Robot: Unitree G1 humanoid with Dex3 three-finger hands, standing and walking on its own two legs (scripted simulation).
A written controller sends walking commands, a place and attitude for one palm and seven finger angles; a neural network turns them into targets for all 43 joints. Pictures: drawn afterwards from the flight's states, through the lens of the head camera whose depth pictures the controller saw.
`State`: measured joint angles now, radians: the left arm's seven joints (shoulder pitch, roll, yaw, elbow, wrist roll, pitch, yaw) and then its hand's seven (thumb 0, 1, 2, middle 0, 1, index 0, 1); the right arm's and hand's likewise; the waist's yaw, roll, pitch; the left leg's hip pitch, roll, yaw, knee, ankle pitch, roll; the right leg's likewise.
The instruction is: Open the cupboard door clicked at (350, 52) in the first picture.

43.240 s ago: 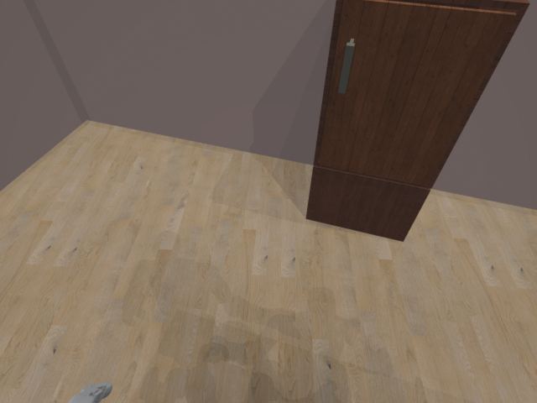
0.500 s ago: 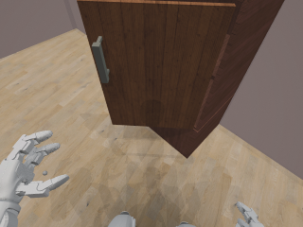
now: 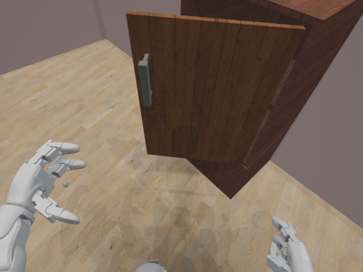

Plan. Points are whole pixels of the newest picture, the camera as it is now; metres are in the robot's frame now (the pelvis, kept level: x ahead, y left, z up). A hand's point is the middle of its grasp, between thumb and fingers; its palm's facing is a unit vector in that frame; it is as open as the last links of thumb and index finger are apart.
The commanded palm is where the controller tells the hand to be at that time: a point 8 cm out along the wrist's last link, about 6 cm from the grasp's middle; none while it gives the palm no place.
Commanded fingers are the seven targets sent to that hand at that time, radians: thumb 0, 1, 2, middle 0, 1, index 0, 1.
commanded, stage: raise the hand with hooked fingers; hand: left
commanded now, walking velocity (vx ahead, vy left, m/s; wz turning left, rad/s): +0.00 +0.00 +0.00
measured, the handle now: (147, 81) +0.59 +0.15 +0.08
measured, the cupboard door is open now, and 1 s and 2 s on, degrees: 41 41 41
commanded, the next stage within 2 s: move the hooked fingers beside the handle in 0.70 s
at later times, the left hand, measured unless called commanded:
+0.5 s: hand (69, 164) +0.29 +0.25 +0.09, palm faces -0.02 -1.00 -0.04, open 14.0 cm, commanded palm +0.27 +0.30 +0.10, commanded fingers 0.00 -0.50 0.30 -0.30 -1.20 -0.30 -1.20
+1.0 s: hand (77, 157) +0.31 +0.24 +0.09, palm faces +0.00 -1.00 -0.03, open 14.0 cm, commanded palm +0.30 +0.29 +0.09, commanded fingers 0.00 -0.50 0.30 -0.30 -1.20 -0.30 -1.20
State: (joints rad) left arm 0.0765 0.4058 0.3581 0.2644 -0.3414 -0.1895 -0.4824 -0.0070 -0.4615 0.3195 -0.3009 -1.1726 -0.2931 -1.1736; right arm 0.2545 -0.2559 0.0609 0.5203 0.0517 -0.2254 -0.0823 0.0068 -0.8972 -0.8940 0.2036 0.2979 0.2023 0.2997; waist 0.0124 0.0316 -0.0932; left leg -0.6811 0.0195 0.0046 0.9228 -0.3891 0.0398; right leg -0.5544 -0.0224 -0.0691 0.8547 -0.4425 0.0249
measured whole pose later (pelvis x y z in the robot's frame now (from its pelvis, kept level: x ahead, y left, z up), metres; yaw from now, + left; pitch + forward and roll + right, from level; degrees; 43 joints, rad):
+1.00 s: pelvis +0.00 -0.03 +0.01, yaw +0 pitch +8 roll -2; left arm -0.18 0.46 0.44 0.57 -0.35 -0.25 -0.55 -0.01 -0.50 0.30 -0.31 -1.20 -0.30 -1.20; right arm 0.27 -0.29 0.05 0.59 0.06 -0.18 -0.11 0.01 -0.90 -0.89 0.20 0.30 0.20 0.30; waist -0.01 0.02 -0.07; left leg -0.64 0.04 -0.01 0.85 -0.35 0.00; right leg -0.53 0.00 -0.08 0.83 -0.43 -0.02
